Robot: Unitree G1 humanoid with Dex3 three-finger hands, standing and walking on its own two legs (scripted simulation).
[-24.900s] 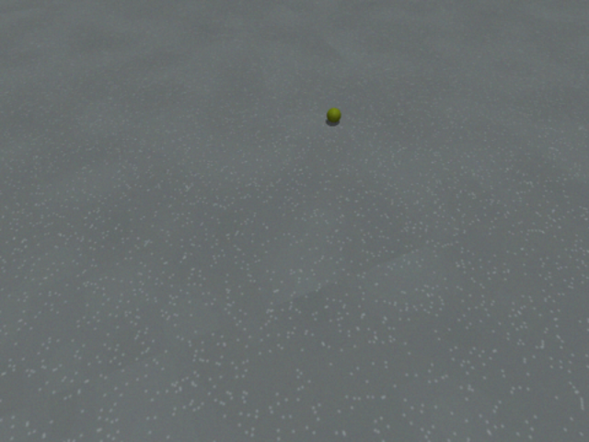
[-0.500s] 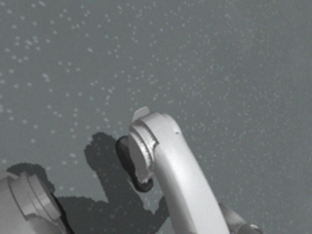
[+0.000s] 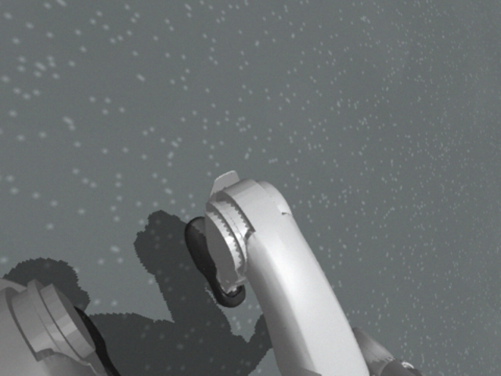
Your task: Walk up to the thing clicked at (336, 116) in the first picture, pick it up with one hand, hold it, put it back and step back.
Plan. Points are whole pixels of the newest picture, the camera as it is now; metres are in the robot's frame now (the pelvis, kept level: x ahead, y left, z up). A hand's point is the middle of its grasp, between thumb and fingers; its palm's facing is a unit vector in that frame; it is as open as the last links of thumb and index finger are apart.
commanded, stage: close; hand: left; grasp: from above
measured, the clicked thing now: out of the picture +0.52 +0.33 -0.27
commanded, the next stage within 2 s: settle in 0.10 s
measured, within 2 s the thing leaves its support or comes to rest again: leaves its support in 0.46 s
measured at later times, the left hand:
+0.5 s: hand out of the picture +0.51 +0.33 -0.24, palm faces -0.40 -0.15 -0.90, open 10.3 cm
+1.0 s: hand out of the picture +0.50 +0.34 -0.15, palm faces -0.42 -0.11 -0.90, open 10.2 cm
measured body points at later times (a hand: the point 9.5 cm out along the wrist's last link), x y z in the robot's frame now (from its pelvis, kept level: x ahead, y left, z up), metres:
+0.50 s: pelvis +0.00 +0.00 +0.00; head +0.30 +0.14 +0.31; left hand +0.52 +0.34 -0.19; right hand +0.02 -0.24 -0.04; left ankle +0.06 +0.12 -0.28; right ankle +0.14 -0.14 -0.28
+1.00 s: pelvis +0.00 +0.00 +0.01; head +0.26 +0.12 +0.36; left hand +0.52 +0.34 -0.10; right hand +0.06 -0.27 -0.05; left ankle +0.06 +0.12 -0.28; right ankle +0.14 -0.14 -0.28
